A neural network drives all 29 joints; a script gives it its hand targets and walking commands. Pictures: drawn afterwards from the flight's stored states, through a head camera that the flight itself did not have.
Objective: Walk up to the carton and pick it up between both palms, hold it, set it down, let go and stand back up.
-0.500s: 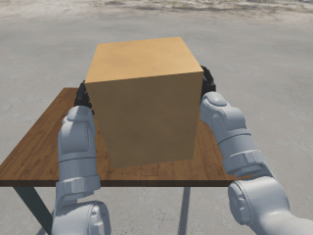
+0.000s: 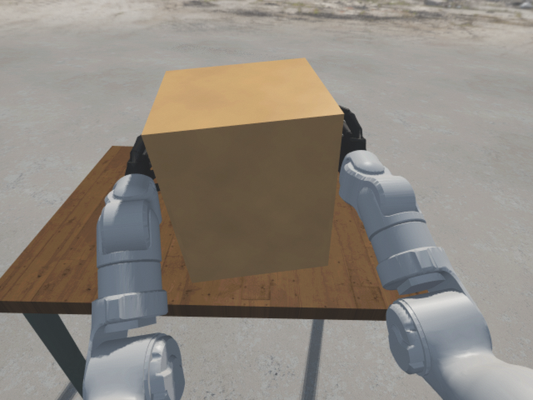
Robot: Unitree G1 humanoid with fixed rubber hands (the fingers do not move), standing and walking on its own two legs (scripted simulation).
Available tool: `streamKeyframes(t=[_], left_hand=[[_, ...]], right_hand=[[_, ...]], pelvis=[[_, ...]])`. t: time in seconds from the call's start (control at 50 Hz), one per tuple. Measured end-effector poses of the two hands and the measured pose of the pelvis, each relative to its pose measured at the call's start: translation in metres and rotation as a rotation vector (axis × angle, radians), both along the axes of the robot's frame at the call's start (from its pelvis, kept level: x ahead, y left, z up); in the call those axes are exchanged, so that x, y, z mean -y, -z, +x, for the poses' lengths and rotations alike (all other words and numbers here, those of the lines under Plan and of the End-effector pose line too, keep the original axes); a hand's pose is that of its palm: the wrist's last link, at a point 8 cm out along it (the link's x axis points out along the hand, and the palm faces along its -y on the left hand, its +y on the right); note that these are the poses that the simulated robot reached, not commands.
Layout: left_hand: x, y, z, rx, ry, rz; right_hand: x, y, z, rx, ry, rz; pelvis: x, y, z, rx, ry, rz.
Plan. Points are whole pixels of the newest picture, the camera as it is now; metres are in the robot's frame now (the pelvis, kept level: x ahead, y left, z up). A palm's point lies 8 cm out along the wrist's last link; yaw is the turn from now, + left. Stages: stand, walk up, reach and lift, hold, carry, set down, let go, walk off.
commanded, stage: hold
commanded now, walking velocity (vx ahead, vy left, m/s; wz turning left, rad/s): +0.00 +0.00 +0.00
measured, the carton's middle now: (248, 170) +0.39 +0.01 +0.23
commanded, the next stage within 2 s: none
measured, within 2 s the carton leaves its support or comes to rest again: neither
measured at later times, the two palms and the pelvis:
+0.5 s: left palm (142, 184) +0.36 +0.15 +0.23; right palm (353, 160) +0.36 -0.14 +0.25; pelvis +0.00 +0.00 +0.00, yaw +0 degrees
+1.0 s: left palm (144, 184) +0.36 +0.15 +0.23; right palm (354, 161) +0.36 -0.15 +0.25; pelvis +0.00 +0.00 +0.00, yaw +0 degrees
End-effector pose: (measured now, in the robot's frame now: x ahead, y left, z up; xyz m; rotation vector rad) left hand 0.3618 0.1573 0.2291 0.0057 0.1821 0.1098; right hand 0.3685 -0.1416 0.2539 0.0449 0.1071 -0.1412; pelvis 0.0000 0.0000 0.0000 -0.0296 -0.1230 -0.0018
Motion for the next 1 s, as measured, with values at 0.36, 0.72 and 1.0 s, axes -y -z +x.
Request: streamKeyframes(t=[0.36,0.72,1.0], left_hand=[[0.0045,0.0056,-0.0034,-0.006,0.002,-0.013],[0.0013,0.0031,-0.0027,-0.007,-0.004,-0.008],[0.0037,0.0014,-0.0035,-0.007,-0.001,-0.011]], right_hand=[[0.0045,0.0066,-0.0051,-0.005,0.009,0.01],[0.0012,0.003,-0.0017,-0.006,0.0,0.011],[0.0037,0.0031,-0.0044,-0.006,0.006,0.013]], pelvis=[[-0.0017,0.0,0.0011,0.011,0.01,0.003],[0.0007,0.0002,-0.0016,-0.005,0.004,0.003],[-0.0005,0.0001,-0.0006,0.002,0.005,0.004]])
